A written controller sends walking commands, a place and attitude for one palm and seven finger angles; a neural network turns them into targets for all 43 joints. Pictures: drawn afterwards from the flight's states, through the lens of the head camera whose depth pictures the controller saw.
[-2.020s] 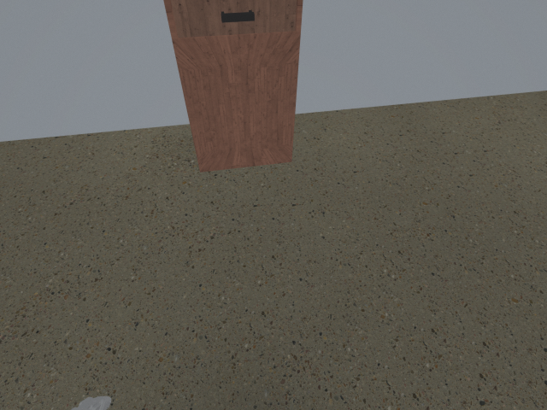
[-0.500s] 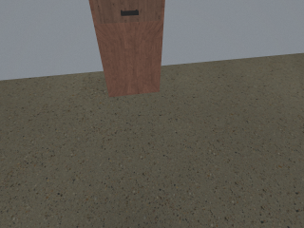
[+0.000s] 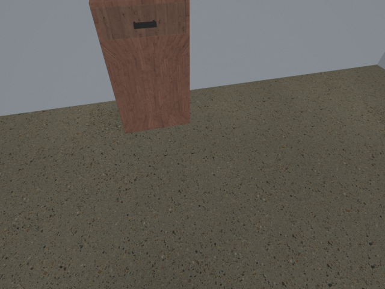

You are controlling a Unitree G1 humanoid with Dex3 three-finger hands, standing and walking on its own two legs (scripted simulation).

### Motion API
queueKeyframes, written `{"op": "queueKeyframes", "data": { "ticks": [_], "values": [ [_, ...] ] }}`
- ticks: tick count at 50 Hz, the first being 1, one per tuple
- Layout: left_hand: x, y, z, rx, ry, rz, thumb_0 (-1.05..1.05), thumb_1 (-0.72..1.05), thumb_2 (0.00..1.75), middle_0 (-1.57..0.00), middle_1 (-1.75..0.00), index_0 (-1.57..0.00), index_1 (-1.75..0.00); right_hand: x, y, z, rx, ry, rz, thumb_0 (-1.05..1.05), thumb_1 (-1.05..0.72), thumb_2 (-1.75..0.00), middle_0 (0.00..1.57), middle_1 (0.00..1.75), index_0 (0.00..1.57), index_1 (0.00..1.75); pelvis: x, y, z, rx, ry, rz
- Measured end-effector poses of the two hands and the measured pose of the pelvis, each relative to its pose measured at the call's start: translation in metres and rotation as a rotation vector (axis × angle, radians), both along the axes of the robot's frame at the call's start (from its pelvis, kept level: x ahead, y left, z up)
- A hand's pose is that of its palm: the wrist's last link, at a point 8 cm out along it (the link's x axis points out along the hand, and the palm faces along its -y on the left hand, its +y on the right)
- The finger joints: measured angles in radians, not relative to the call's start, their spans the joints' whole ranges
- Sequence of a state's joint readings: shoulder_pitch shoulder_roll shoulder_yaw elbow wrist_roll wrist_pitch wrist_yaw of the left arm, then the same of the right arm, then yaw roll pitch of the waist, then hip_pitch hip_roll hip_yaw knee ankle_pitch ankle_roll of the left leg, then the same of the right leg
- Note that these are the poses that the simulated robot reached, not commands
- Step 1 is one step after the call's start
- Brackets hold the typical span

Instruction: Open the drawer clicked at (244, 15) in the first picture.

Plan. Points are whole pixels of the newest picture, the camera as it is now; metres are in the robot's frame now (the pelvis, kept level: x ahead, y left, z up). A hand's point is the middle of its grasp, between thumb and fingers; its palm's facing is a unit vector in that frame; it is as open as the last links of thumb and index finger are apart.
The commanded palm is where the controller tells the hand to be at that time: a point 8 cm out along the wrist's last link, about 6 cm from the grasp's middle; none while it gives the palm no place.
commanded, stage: walk to a spot facing it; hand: left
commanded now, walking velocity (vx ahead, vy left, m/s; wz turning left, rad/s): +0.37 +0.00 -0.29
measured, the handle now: (144, 23) +1.36 +0.35 +0.02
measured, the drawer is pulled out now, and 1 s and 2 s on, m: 0.00 0.00 0.00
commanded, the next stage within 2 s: turn to face it in 1.44 s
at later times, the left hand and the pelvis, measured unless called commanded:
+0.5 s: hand out of the picture +0.14 +0.23 -0.18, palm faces -0.07 -0.98 -0.16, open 7.4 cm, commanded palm none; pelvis +0.17 +0.05 +0.00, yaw -9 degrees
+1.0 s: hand (165, 174) +0.50 +0.13 -0.15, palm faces -0.27 -0.94 -0.22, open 7.2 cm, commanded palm none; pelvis +0.36 -0.02 +0.00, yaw -17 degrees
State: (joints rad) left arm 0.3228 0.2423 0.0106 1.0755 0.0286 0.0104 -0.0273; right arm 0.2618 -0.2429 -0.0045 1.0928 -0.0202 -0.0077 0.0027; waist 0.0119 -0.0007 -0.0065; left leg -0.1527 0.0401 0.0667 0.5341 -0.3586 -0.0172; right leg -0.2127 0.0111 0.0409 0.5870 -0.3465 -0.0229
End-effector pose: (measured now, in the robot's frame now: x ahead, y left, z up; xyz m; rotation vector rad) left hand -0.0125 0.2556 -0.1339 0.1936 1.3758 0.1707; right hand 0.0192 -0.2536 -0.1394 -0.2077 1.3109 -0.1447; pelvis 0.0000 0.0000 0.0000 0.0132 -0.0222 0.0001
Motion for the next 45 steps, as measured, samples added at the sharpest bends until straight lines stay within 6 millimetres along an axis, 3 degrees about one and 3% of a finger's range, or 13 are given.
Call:
{"op": "queueKeyframes", "data": {
  "ticks": [4,7,13,18,20,22,25,29,34,39,42,45],
  "values": [
    [-0.003,-0.025,-0.007,-0.03,0.021,0.046,0.0,0.9,0.9,-0.2,-0.3,-0.2,-0.3,-0.011,0.002,-0.011,0.023,0.098,-0.025,0.01,-0.9,-0.9,0.2,0.3,0.2,0.3,0.021,-0.007,-0.006,-0.026,0.007,0.012],
    [-0.014,-0.039,-0.003,-0.051,0.066,0.081,0.0,0.9,0.9,-0.21,-0.3,-0.2,-0.3,0.007,0.007,-0.005,0.027,0.115,-0.021,0.01,-0.9,-0.9,0.2,0.3,0.2,0.3,0.037,-0.005,0.0,-0.02,0.012,-0.002],
    [-0.026,-0.046,0.005,-0.109,0.244,0.094,0.0,0.9,0.89,-0.21,-0.3,-0.21,-0.3,0.1,0.028,0.01,0.039,-0.046,-0.028,0.01,-0.9,-0.9,0.2,0.3,0.2,0.3,0.075,0.01,0.006,-0.012,0.029,-0.04],
    [0.004,-0.02,-0.009,-0.126,0.31,0.09,0.0,0.9,0.89,-0.21,-0.3,-0.21,-0.3,0.185,0.052,0.011,0.016,-0.205,-0.013,0.01,-0.9,-0.9,0.2,0.3,0.2,0.3,0.118,0.034,-0.009,-0.031,0.025,-0.076],
    [0.031,-0.004,-0.018,-0.119,0.304,0.061,0.0,0.9,0.89,-0.21,-0.3,-0.21,-0.3,0.202,0.06,0.01,0.004,-0.249,-0.033,0.01,-0.9,-0.9,0.2,0.3,0.2,0.3,0.132,0.042,-0.014,-0.026,0.013,-0.107],
    [0.072,0.011,-0.021,-0.099,0.258,0.014,0.01,0.9,0.89,-0.21,-0.3,-0.2,-0.3,0.205,0.067,0.013,0.006,-0.253,-0.069,0.0,-0.9,-0.9,0.2,0.3,0.2,0.3,0.146,0.046,-0.01,-0.02,0.005,-0.134],
    [0.151,0.028,-0.018,-0.071,0.131,-0.053,0.01,0.91,0.9,-0.2,-0.3,-0.2,-0.3,0.195,0.074,0.017,0.005,-0.213,-0.147,0.0,-0.92,-0.9,0.2,0.3,0.2,0.3,0.167,0.048,-0.001,-0.015,0.005,-0.156],
    [0.259,0.032,-0.005,-0.052,-0.053,-0.135,0.0,0.91,0.9,-0.2,-0.3,-0.2,-0.3,0.176,0.063,0.021,-0.027,-0.128,-0.225,-0.02,-0.95,-0.9,0.2,0.3,0.2,0.3,0.196,0.049,0.008,-0.005,0.015,-0.19],
    [0.376,0.009,0.012,-0.052,-0.208,-0.246,0.0,0.91,0.9,-0.2,-0.3,-0.2,-0.3,0.146,0.063,0.015,-0.004,0.025,-0.307,-0.01,-0.94,-0.9,0.2,0.3,0.2,0.3,0.234,0.041,0.01,0.004,0.014,-0.222],
    [0.47,-0.036,0.018,-0.056,-0.279,-0.366,0.0,0.91,0.9,-0.2,-0.3,-0.2,-0.3,0.126,0.069,0.003,0.056,0.173,-0.404,0.0,-0.92,-0.9,0.2,0.3,0.2,0.3,0.278,0.019,0.003,0.007,0.009,-0.26],
    [0.512,-0.065,0.011,-0.058,-0.331,-0.407,0.0,0.91,0.9,-0.2,-0.3,-0.2,-0.3,0.125,0.068,-0.009,0.1,0.255,-0.441,0.0,-0.91,-0.9,0.2,0.3,0.2,0.3,0.305,-0.002,-0.01,0.003,0.003,-0.272],
    [0.523,-0.081,0.008,-0.072,-0.328,-0.393,0.0,0.91,0.9,-0.2,-0.3,-0.2,-0.3,0.15,0.058,-0.011,0.117,0.266,-0.453,0.01,-0.91,-0.9,0.2,0.3,0.2,0.3,0.325,-0.014,-0.009,-0.008,-0.011,-0.28]
  ]
}}
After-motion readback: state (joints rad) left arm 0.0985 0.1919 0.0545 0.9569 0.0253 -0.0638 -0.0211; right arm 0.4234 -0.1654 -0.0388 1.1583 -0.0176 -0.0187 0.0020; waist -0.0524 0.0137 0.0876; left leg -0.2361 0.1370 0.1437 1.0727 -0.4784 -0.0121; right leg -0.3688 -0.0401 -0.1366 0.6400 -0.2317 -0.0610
